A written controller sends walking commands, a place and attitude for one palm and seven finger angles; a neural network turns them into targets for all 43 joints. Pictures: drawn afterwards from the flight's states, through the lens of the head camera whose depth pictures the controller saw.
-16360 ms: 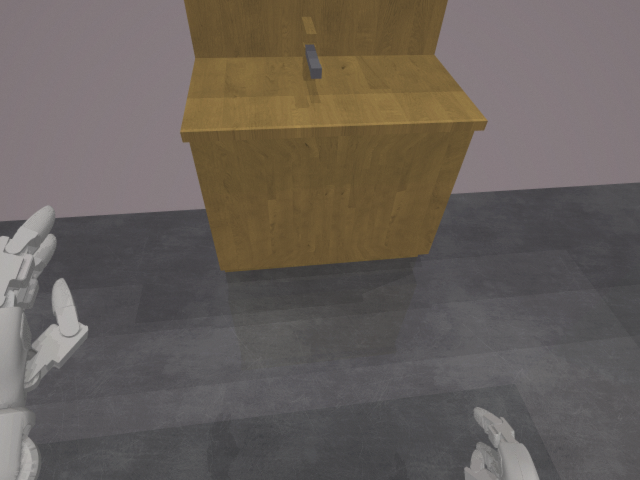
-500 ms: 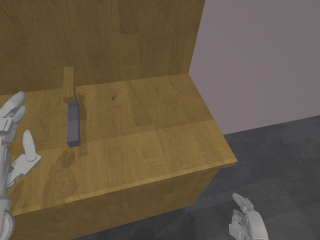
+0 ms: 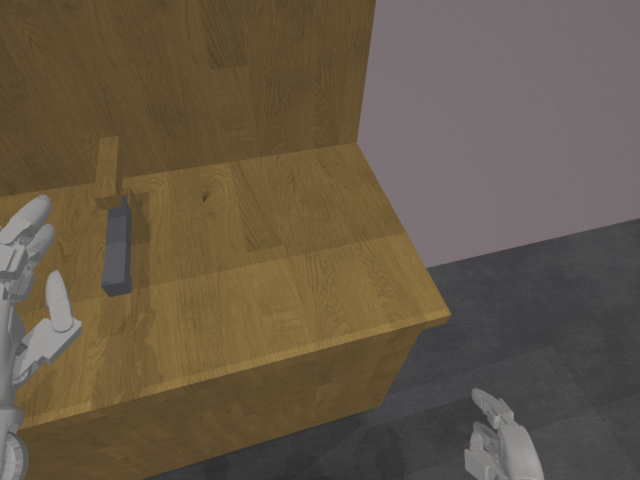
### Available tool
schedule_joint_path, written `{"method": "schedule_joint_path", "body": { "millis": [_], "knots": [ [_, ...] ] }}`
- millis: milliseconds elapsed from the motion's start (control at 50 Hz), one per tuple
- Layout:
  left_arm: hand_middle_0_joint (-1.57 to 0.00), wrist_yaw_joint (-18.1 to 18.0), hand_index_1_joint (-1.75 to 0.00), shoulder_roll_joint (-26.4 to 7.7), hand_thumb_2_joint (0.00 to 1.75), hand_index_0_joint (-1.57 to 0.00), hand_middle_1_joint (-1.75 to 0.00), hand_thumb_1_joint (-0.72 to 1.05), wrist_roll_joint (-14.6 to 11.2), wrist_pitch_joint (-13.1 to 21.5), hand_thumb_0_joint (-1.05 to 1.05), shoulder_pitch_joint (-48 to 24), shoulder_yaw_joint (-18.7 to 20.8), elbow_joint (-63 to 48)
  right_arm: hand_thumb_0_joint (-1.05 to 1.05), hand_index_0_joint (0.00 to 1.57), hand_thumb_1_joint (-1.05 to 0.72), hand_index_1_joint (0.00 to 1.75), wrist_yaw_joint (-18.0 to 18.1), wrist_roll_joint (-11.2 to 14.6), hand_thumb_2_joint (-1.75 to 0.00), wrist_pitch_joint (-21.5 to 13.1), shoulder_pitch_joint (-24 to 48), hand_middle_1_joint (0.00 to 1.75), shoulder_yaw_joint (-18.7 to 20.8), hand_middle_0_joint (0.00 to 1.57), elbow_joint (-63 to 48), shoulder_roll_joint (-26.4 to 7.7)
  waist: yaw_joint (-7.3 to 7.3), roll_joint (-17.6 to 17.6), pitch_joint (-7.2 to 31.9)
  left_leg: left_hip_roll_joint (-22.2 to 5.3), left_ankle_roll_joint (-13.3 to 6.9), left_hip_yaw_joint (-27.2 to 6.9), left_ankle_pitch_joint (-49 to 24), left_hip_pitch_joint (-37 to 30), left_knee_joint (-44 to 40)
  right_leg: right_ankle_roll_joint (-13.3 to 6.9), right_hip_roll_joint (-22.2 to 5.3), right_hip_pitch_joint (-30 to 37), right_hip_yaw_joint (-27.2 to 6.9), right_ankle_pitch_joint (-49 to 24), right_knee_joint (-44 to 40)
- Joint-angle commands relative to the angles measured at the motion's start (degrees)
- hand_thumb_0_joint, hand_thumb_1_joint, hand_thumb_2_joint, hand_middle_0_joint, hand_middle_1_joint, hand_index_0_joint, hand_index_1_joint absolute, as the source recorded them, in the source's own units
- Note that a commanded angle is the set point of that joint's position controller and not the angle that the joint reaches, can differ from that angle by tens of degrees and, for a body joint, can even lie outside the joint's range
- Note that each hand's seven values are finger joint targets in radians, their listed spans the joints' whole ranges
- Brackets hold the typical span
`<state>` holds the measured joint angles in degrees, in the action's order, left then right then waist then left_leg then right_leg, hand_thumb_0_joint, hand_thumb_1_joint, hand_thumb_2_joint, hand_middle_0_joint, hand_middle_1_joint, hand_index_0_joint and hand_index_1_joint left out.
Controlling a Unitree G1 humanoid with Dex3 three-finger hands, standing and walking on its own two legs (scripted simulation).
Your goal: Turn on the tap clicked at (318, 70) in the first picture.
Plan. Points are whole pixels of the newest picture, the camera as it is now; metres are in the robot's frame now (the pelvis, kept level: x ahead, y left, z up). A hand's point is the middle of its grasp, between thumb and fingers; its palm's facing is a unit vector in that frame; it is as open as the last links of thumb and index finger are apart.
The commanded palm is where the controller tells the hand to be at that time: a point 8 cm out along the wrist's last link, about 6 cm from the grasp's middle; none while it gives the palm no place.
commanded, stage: come to a stop and stand still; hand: left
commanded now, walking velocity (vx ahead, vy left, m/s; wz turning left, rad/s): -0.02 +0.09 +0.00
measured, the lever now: (117, 282) +0.34 +0.31 +0.02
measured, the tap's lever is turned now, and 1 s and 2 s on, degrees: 0 0 0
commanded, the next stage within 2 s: look again from close up in 0.86 s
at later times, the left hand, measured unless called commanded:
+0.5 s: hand (77, 306) +0.24 +0.25 +0.14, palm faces +0.22 -0.86 -0.45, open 7.4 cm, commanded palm +0.17 +0.30 +0.17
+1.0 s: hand (13, 316) +0.22 +0.30 +0.15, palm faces +0.35 -0.86 -0.38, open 7.4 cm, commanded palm +0.16 +0.33 +0.17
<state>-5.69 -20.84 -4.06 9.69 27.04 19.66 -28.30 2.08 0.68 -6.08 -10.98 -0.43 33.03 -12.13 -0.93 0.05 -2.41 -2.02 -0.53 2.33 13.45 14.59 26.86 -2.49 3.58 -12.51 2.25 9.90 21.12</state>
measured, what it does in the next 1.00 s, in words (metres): shifts its weight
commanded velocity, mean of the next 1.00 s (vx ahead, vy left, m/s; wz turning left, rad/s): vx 0.00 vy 0.00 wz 0.00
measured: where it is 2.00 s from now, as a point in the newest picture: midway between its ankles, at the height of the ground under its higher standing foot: outside the picture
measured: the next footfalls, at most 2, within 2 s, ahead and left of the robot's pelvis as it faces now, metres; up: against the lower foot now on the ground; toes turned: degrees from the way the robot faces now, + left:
none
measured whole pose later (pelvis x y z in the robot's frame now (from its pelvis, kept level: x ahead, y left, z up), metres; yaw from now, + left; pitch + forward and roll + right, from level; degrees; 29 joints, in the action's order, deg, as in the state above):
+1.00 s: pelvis +0.00 +0.05 +0.00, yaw +0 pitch +0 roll -1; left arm -3.6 -21.8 -1.9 13.7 22.3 20.8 -25.7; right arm 0.6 0.2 -7.3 -9.8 -2.5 31.2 -10.1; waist -2.2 -2.3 -4.1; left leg 2.1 -4.4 4.5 13.5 13.2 26.5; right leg 1.5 -0.6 -12.5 0.4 10.8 23.4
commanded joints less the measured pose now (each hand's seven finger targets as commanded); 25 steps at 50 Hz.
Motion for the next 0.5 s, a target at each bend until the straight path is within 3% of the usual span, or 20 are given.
{"method": "schedule_joint_path", "body": {
  "millis": [0,20,40,120,140,180,200,220,240,260,280,320,340,400,420,440,480],
  "knots": [
    [-0.20,-1.92,-0.30,-9.86,0.90,-0.20,-0.30,0.90,-0.19,3.29,0.00,-3.50,6.77,-11.14,0.00,0.20,-0.90,0.30,0.91,0.65,-0.90,-2.76,5.32,0.30,2.86,0.20,-9.15,-6.88,0.16,0.52,8.87,-0.69,-0.91,-3.53,-3.07,-3.72,-1.31,1.07,-9.85,2.21,-10.78,-2.30,-7.23],
    [-0.20,-2.19,-0.30,-11.23,0.90,-0.20,-0.30,0.90,-0.22,3.16,0.00,-3.27,7.90,-11.46,0.00,0.20,-0.90,0.30,1.04,0.87,-0.90,-2.71,6.24,0.30,2.76,0.20,-8.81,-6.84,0.06,1.01,8.25,-0.83,-0.90,-3.41,-3.33,-3.81,-1.43,1.11,-10.04,1.68,-10.16,-3.18,-7.23],
    [-0.20,-2.02,-0.30,-9.35,0.90,-0.20,-0.30,0.90,-0.27,3.17,0.00,-2.98,6.27,-10.07,0.00,0.20,-0.90,0.30,0.95,0.50,-0.90,-2.43,5.48,0.30,2.63,0.20,-8.70,-7.04,0.20,-0.64,8.39,-0.63,-0.95,-3.62,-3.82,-3.67,-1.42,1.17,-10.00,2.19,-9.76,-2.87,-7.03],
    [-0.20,-2.18,-0.30,-10.82,0.90,-0.20,-0.30,0.90,-0.22,2.91,0.00,-2.50,7.54,-10.39,0.00,0.20,-0.90,0.30,1.08,0.95,-0.90,-2.26,6.28,0.30,3.00,0.20,-8.63,-7.14,0.04,-0.31,8.65,-1.38,-1.03,-3.68,-6.76,-4.92,-2.43,1.47,-9.41,2.93,-8.47,-7.76,-5.35],
    [-0.20,-2.00,-0.30,-9.25,0.90,-0.20,-0.30,0.90,-0.32,3.04,0.00,-2.42,6.30,-9.42,0.00,0.20,-0.90,0.30,1.01,0.56,-0.90,-2.09,5.60,0.30,2.75,0.20,-8.64,-7.20,0.15,-0.83,9.00,-1.42,-1.12,-4.07,-7.14,-4.74,-3.12,1.57,-9.01,3.71,-7.71,-7.75,-4.93],
    [-0.20,-2.05,-0.30,-9.69,0.90,-0.20,-0.30,0.90,-0.18,3.01,0.00,-2.90,6.44,-10.14,0.00,0.20,-0.90,0.30,1.04,0.75,-0.90,-2.07,5.54,0.30,3.00,0.20,-8.94,-7.29,0.07,-0.73,9.54,-1.74,-1.02,-4.29,-8.52,-4.97,-3.56,1.62,-8.69,4.78,-7.57,-9.71,-4.09],
    [-0.20,-1.71,-0.30,-54.41,0.90,-0.20,-0.30,0.90,8.60,8.90,0.00,-60.67,38.80,-23.66,0.00,0.20,-0.90,0.30,0.82,-1.85,-0.90,-4.85,-3.73,0.30,3.85,0.20,-7.36,-7.74,-1.00,-7.81,-0.58,-1.99,-0.72,0.80,-8.44,1.90,3.11,7.45,-8.23,-4.79,-8.63,-12.66,-8.88],
    [-0.20,-0.66,-0.30,-32.09,0.90,-0.20,-0.30,0.90,3.33,6.58,0.00,-44.41,24.53,0.83,0.00,0.20,-0.90,0.30,0.65,0.75,-0.90,-3.75,2.90,0.30,2.95,0.20,-2.85,-5.35,0.04,8.16,2.53,-4.75,-0.47,-3.01,-8.92,-1.87,0.26,-1.61,-13.85,-5.27,-6.84,-8.22,-1.85],
    [-0.20,0.72,-0.30,-18.80,0.90,-0.20,-0.30,0.90,2.90,6.12,0.00,-29.92,14.89,4.17,0.00,0.20,-0.90,0.30,-0.88,-0.31,-0.90,-4.05,1.40,0.30,4.35,0.20,-5.30,-6.89,-0.96,10.60,9.12,-2.61,0.22,-2.41,-9.22,-5.60,-0.51,-1.49,-10.21,0.94,-9.93,-12.48,1.36],
    [-0.20,1.76,-0.30,-14.41,0.90,-0.20,-0.30,0.90,1.68,6.78,0.00,-22.76,10.49,1.64,0.00,0.20,-0.90,0.30,-1.65,0.61,-0.90,-4.37,1.54,0.30,4.28,0.20,-7.17,-7.08,-1.35,7.19,12.21,-1.50,-0.49,-0.53,-9.87,-6.61,0.45,1.46,-9.88,3.55,-10.45,-16.68,1.12],
    [-0.20,2.05,-0.30,-10.18,0.90,-0.20,-0.30,0.90,0.71,7.03,0.00,-14.15,7.40,0.19,0.00,0.20,-0.90,0.30,-2.70,1.12,-0.90,-4.48,1.24,0.30,4.32,0.20,-7.60,-7.19,-1.81,4.73,13.47,-1.13,-1.05,-0.39,-10.65,-6.56,0.03,2.89,-10.18,5.99,-10.33,-18.12,1.39],
    [-0.20,2.25,-0.30,-4.68,0.90,-0.20,-0.30,0.90,-0.12,6.60,0.00,-1.75,2.85,-3.86,0.00,0.20,-0.90,0.30,-4.44,1.91,-0.90,-4.41,2.56,0.30,4.02,0.20,-8.41,-6.39,-2.25,2.01,15.11,-2.31,-1.80,-0.87,-13.57,-8.17,-1.66,3.56,-8.98,7.27,-7.75,-17.49,3.04],
    [-0.20,2.04,-0.30,-6.40,0.90,-0.20,-0.30,0.90,0.31,6.35,0.00,-1.03,3.24,-7.23,0.00,0.20,-0.90,0.30,-4.51,1.69,-0.90,-4.21,2.40,0.30,3.95,0.20,-9.31,-6.77,-2.12,-0.31,13.74,-3.03,-1.77,-1.69,-13.03,-7.36,-2.23,3.46,-8.60,6.41,-6.86,-14.91,2.50],
    [-0.20,0.81,-0.30,-13.22,0.90,-0.20,-0.30,0.90,0.77,6.20,0.00,-1.97,10.74,-9.14,0.00,0.20,-0.90,0.30,-2.98,0.91,-0.90,-4.06,4.30,0.30,3.33,0.20,-9.66,-6.69,-1.58,-4.90,10.05,-3.36,-1.14,-3.30,-7.81,-4.31,-4.22,2.01,-8.13,4.49,-6.33,-8.21,0.80],
    [-0.20,0.01,-0.30,-16.61,0.90,-0.20,-0.30,0.90,0.94,6.30,0.00,-2.65,14.60,-10.15,0.00,0.20,-0.90,0.30,-2.42,0.98,-0.90,-3.80,5.44,0.30,2.99,0.20,-9.49,-6.79,-1.40,-2.51,9.61,-3.43,-1.06,-3.34,-7.60,-4.72,-4.67,1.58,-7.86,3.39,-6.27,-7.23,1.22],
    [-0.20,0.44,-0.30,-13.91,0.90,-0.20,-0.30,0.90,0.47,6.87,0.00,-3.11,12.92,-9.25,0.00,0.20,-0.90,0.30,-1.95,0.65,-0.90,-3.69,4.51,0.30,2.57,0.20,-9.78,-6.35,-0.93,-1.85,9.28,-3.47,-1.12,-4.08,-7.04,-3.30,-5.38,1.28,-7.88,3.83,-5.15,-6.28,1.48],
    [-0.20,0.55,-0.30,-15.03,0.90,-0.20,-0.30,0.90,0.11,7.91,0.00,-5.26,13.89,-11.92,0.00,0.20,-0.90,0.30,-1.14,0.70,-0.90,-4.12,4.37,0.30,2.12,0.20,-10.47,-5.93,-0.75,2.45,9.28,-3.70,-1.04,-4.44,-8.56,-3.76,-5.46,1.09,-7.64,3.98,-5.21,-7.21,2.71]
  ]
}}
